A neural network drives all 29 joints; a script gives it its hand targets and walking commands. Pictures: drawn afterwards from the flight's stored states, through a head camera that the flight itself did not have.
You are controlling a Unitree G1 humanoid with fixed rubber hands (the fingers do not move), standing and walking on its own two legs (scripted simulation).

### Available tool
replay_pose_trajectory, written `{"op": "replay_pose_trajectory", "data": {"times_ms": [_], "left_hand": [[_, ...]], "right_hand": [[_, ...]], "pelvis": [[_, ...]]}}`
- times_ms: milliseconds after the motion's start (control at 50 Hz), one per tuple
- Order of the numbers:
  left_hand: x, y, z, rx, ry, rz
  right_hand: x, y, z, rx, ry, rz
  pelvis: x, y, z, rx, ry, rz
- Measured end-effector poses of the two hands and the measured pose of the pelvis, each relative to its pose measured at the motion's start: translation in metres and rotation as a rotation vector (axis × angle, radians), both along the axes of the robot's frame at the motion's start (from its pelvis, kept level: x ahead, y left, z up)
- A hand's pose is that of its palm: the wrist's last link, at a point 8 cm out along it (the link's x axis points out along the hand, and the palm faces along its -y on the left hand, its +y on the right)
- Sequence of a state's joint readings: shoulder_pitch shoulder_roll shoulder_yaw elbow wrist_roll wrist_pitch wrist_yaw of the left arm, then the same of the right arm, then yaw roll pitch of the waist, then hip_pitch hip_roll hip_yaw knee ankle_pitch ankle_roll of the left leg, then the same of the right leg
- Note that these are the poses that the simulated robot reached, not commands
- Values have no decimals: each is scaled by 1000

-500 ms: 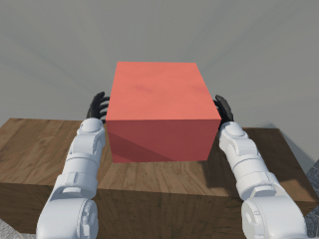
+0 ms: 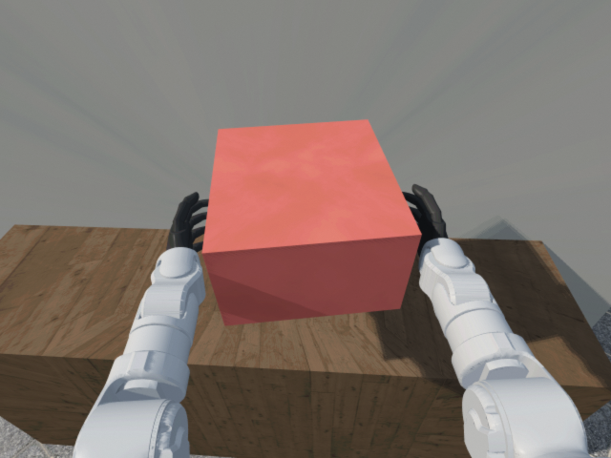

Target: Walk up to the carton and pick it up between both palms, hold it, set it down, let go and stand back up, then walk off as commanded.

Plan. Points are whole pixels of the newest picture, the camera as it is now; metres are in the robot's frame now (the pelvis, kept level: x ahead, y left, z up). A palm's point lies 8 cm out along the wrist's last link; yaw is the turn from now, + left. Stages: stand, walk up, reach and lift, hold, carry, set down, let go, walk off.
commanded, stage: set down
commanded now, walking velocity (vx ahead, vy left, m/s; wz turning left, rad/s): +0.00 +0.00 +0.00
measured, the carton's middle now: (303, 212) +0.47 +0.02 +0.11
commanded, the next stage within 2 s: none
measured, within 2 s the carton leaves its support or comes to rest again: neither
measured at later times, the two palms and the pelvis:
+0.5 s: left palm (195, 264) +0.40 +0.18 +0.08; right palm (426, 252) +0.41 -0.16 +0.08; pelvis +0.02 +0.00 +0.00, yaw +0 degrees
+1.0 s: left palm (201, 276) +0.40 +0.18 +0.05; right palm (423, 261) +0.41 -0.16 +0.05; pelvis +0.03 +0.00 +0.00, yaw +0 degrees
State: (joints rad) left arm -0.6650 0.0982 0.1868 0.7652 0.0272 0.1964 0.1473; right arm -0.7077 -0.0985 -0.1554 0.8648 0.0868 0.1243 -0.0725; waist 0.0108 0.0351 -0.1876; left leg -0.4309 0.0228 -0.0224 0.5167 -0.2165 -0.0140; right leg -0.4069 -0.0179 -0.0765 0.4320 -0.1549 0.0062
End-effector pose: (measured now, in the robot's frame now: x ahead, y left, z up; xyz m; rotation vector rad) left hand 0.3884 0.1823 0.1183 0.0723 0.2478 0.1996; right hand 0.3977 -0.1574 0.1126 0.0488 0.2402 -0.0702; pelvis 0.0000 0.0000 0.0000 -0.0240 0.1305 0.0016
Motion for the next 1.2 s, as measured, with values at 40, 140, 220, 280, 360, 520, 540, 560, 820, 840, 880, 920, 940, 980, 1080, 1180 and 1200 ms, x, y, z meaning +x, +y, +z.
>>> {"op": "replay_pose_trajectory", "data": {"times_ms": [40,140,220,280,360,520,540,560,820,840,880,920,940,980,1080,1180,1200], "left_hand": [[0,0,-3,0,4,0],[1,-1,-14,-1,17,0],[2,-2,-19,-1,12,3],[4,-2,-22,2,13,2],[6,-3,-31,5,31,2],[10,-5,-41,2,23,5],[10,-5,-42,2,23,5],[11,-5,-44,1,24,5],[14,-6,-58,-4,31,10],[14,-6,-60,-4,35,10],[13,-6,-63,-5,41,10],[13,-7,-66,-5,43,10],[12,-7,-67,-5,43,10],[12,-7,-70,-5,42,11],[12,-9,-74,-8,42,11],[11,-11,-82,-9,60,10],[11,-11,-84,-9,63,10]], "right_hand": [[0,0,-4,-4,4,1],[1,-1,-13,-22,15,6],[3,-2,-18,-20,11,6],[4,-2,-22,-24,13,7],[7,-3,-29,-27,29,9],[12,-5,-37,-24,23,9],[13,-5,-38,-24,23,9],[13,-5,-39,-26,24,9],[17,-6,-53,-34,32,14],[17,-6,-54,-39,36,16],[17,-6,-57,-44,42,18],[17,-6,-60,-45,45,18],[16,-6,-61,-46,44,19],[17,-7,-62,-49,42,21],[17,-9,-67,-60,44,23],[16,-11,-75,-66,61,25],[16,-11,-77,-67,65,25]], "pelvis": [[1,0,0,0,1,0],[3,0,0,0,4,0],[5,0,0,0,8,0],[7,0,0,0,11,0],[11,0,0,0,16,0],[18,0,1,-1,25,0],[19,0,1,-1,27,0],[20,1,1,-1,28,0],[28,0,1,-1,38,0],[28,0,1,-1,39,0],[28,0,1,-1,39,0],[29,0,1,-1,40,0],[29,0,1,-1,40,0],[30,0,1,-1,41,0],[32,0,1,-1,44,0],[34,-1,1,-2,47,-1],[35,-1,1,-2,48,-1]]}}
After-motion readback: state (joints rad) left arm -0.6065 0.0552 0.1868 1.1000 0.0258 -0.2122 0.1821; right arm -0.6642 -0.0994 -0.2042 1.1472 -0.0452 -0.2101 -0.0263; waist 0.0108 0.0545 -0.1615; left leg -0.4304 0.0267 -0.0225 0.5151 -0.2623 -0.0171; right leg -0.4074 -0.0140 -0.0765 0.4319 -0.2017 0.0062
